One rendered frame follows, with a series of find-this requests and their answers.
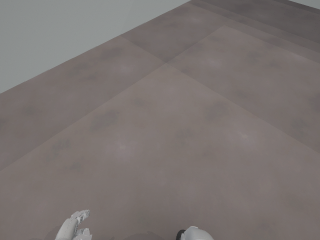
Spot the robot right thigh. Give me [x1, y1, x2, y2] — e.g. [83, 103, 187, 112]
[180, 228, 214, 240]

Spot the left robot hand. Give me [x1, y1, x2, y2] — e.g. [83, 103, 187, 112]
[55, 210, 92, 240]

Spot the right robot shin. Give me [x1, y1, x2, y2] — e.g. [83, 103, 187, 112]
[185, 226, 198, 232]

